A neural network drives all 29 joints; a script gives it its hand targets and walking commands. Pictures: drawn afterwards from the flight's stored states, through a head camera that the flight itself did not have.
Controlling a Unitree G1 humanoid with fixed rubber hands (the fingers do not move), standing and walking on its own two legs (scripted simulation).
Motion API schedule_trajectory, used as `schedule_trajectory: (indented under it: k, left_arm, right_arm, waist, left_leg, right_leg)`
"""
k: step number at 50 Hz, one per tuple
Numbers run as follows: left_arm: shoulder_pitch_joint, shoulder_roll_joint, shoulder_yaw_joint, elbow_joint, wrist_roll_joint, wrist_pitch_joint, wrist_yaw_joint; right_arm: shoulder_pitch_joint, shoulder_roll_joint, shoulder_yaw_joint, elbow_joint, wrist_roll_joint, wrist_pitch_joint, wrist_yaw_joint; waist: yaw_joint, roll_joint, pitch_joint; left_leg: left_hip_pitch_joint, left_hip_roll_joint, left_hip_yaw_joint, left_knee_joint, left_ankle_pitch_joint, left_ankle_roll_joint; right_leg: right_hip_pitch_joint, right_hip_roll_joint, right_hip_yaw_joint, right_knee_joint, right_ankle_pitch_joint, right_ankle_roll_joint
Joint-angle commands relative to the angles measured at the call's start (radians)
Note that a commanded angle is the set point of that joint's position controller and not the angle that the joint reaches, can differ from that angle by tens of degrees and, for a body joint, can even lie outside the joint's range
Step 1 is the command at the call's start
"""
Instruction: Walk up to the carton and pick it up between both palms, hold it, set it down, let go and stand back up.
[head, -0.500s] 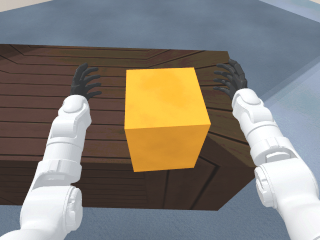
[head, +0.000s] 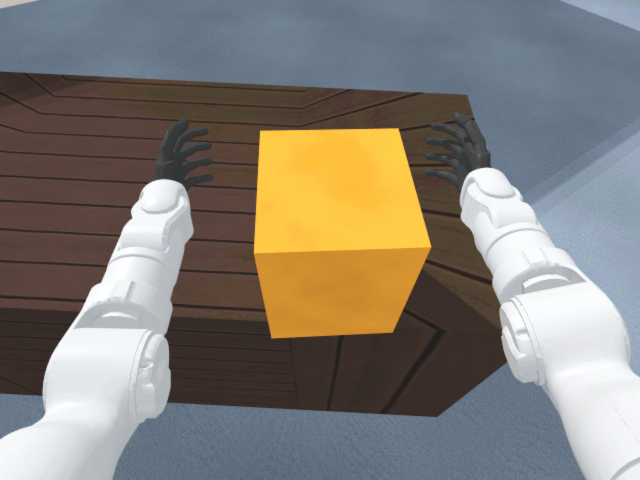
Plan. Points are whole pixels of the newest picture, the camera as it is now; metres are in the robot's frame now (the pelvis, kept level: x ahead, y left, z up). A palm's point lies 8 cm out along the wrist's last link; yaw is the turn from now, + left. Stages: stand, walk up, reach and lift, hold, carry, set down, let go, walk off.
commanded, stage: reach and lift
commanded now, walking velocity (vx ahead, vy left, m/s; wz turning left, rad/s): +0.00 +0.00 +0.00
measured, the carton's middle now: (331, 239) +0.45 +0.04 -0.01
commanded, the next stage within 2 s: none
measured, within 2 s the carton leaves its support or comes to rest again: neither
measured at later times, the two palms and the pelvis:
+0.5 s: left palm (200, 229) +0.41 +0.22 +0.03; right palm (449, 223) +0.46 -0.13 +0.03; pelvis -0.01 +0.01 -0.02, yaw -1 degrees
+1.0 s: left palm (226, 228) +0.42 +0.19 +0.03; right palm (429, 223) +0.46 -0.10 +0.03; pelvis -0.01 +0.01 -0.01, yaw -1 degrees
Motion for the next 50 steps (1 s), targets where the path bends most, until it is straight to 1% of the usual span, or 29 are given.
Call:
schedule_trajectory:
  k: [1,3,5,8,12,15,17,20,25,30,34,37,40,42,44,45,46,47,49,50]
  left_arm:
    - [-0.391,0.099,0.009,-0.093,0.012,-0.208,0.002]
    - [-0.428,0.100,-0.002,-0.102,-0.005,-0.258,0.014]
    - [-0.457,0.099,-0.020,-0.088,-0.024,-0.295,0.025]
    - [-0.473,0.092,-0.047,-0.037,-0.052,-0.340,0.037]
    - [-0.447,0.084,-0.061,0.089,-0.069,-0.386,0.036]
    - [-0.414,0.073,-0.058,0.194,-0.066,-0.416,0.028]
    - [-0.401,0.069,-0.049,0.236,-0.064,-0.436,0.023]
    - [-0.412,0.069,-0.037,0.230,-0.059,-0.456,0.024]
    - [-0.439,0.063,-0.027,0.168,-0.058,-0.474,0.028]
    - [-0.434,0.041,-0.018,0.140,-0.055,-0.483,0.022]
    - [-0.423,0.007,0.008,0.143,-0.023,-0.488,0.015]
    - [-0.413,-0.022,0.045,0.143,0.020,-0.489,0.013]
    - [-0.410,-0.062,0.092,0.129,0.080,-0.488,0.014]
    - [-0.414,-0.103,0.132,0.099,0.134,-0.484,0.018]
    - [-0.416,-0.160,0.184,0.069,0.208,-0.472,0.019]
    - [-0.421,-0.198,0.214,0.049,0.252,-0.466,0.018]
    - [-0.429,-0.272,0.232,0.034,0.300,-0.460,0.008]
    - [-0.435,-0.373,0.238,0.027,0.354,-0.452,-0.011]
    - [-0.418,-0.606,0.227,0.036,0.459,-0.442,-0.064]
    - [-0.392,-0.669,0.224,0.055,0.489,-0.440,-0.079]
  right_arm:
    - [-0.410,-0.115,-0.052,-0.144,-0.048,-0.162,0.007]
    - [-0.432,-0.115,-0.069,-0.172,-0.060,-0.196,0.007]
    - [-0.447,-0.116,-0.083,-0.174,-0.070,-0.219,0.006]
    - [-0.452,-0.117,-0.090,-0.155,-0.077,-0.242,0.007]
    - [-0.433,-0.113,-0.076,-0.081,-0.077,-0.264,0.008]
    - [-0.411,-0.108,-0.059,-0.007,-0.075,-0.287,0.010]
    - [-0.407,-0.102,-0.043,0.015,-0.068,-0.306,0.011]
    - [-0.417,-0.102,-0.029,0.014,-0.054,-0.332,0.011]
    - [-0.440,-0.089,-0.012,-0.025,-0.038,-0.352,0.015]
    - [-0.437,-0.057,-0.012,-0.041,-0.046,-0.349,0.014]
    - [-0.428,-0.013,-0.040,-0.035,-0.087,-0.345,0.008]
    - [-0.424,0.024,-0.084,-0.041,-0.142,-0.346,-0.002]
    - [-0.426,0.076,-0.145,-0.064,-0.218,-0.347,-0.014]
    - [-0.428,0.122,-0.197,-0.088,-0.284,-0.349,-0.018]
    - [-0.422,0.189,-0.255,-0.103,-0.364,-0.346,-0.018]
    - [-0.418,0.240,-0.284,-0.114,-0.411,-0.343,-0.014]
    - [-0.417,0.329,-0.308,-0.125,-0.471,-0.341,-0.003]
    - [-0.407,0.445,-0.332,-0.129,-0.547,-0.341,0.016]
    - [-0.363,0.702,-0.371,-0.134,-0.712,-0.359,0.076]
    - [-0.335,0.763,-0.393,-0.127,-0.766,-0.370,0.098]
  waist:
    - [0.000,-0.022,-0.594]
    - [-0.003,-0.012,-0.655]
    - [-0.013,-0.003,-0.702]
    - [-0.021,0.005,-0.767]
    - [-0.019,-0.007,-0.778]
    - [-0.009,-0.025,-0.741]
    - [0.001,-0.042,-0.727]
    - [0.010,-0.044,-0.743]
    - [0.017,-0.044,-0.797]
    - [0.006,-0.060,-0.829]
    - [-0.005,-0.065,-0.816]
    - [-0.012,-0.073,-0.793]
    - [-0.017,-0.077,-0.772]
    - [-0.015,-0.072,-0.766]
    - [-0.012,-0.069,-0.743]
    - [-0.006,-0.067,-0.733]
    - [-0.006,-0.068,-0.717]
    - [-0.007,-0.059,-0.696]
    - [-0.007,-0.031,-0.675]
    - [-0.008,-0.020,-0.673]
  left_leg:
    - [0.040,-0.050,0.082,0.042,0.362,-0.033]
    - [0.027,-0.049,0.087,0.063,0.359,-0.039]
    - [0.023,-0.047,0.088,0.084,0.345,-0.045]
    - [0.029,-0.043,0.087,0.120,0.336,-0.052]
    - [0.012,-0.039,0.083,0.159,0.329,-0.052]
    - [-0.005,-0.034,0.081,0.179,0.339,-0.049]
    - [-0.023,-0.032,0.083,0.187,0.350,-0.045]
    - [-0.031,-0.031,0.088,0.205,0.392,-0.050]
    - [-0.044,-0.031,0.095,0.227,0.427,-0.054]
    - [-0.075,-0.035,0.096,0.231,0.408,-0.045]
    - [-0.091,-0.038,0.095,0.222,0.388,-0.039]
    - [-0.105,-0.041,0.097,0.209,0.371,-0.032]
    - [-0.112,-0.044,0.102,0.188,0.357,-0.026]
    - [-0.100,-0.046,0.107,0.173,0.360,-0.024]
    - [-0.077,-0.048,0.114,0.153,0.362,-0.019]
    - [-0.065,-0.050,0.119,0.140,0.361,-0.015]
    - [-0.050,-0.052,0.124,0.126,0.362,-0.011]
    - [-0.029,-0.054,0.129,0.110,0.363,-0.010]
    - [0.030,-0.055,0.141,0.083,0.369,-0.011]
    - [0.052,-0.052,0.145,0.078,0.370,-0.012]
  right_leg:
    - [0.412,-0.017,0.010,0.095,0.396,0.067]
    - [0.382,-0.017,0.007,0.109,0.384,0.065]
    - [0.337,-0.017,0.003,0.118,0.351,0.059]
    - [0.261,-0.013,-0.003,0.133,0.307,0.051]
    - [0.195,-0.011,-0.009,0.159,0.271,0.046]
    - [0.153,-0.008,-0.014,0.175,0.244,0.043]
    - [0.141,-0.008,-0.014,0.187,0.244,0.045]
    - [0.141,-0.003,-0.016,0.207,0.284,0.049]
    - [0.147,0.000,-0.013,0.232,0.348,0.054]
    - [0.168,-0.007,-0.003,0.249,0.386,0.060]
    - [0.184,-0.015,0.003,0.246,0.390,0.061]
    - [0.206,-0.020,0.007,0.239,0.391,0.064]
    - [0.239,-0.023,0.007,0.229,0.393,0.066]
    - [0.257,-0.024,0.005,0.218,0.392,0.066]
    - [0.275,-0.025,0.002,0.198,0.383,0.065]
    - [0.288,-0.027,0.001,0.187,0.376,0.065]
    - [0.303,-0.028,-0.004,0.175,0.380,0.065]
    - [0.318,-0.030,-0.011,0.161,0.387,0.064]
    - [0.346,-0.032,-0.028,0.140,0.417,0.053]
    - [0.355,-0.029,-0.033,0.136,0.436,0.044]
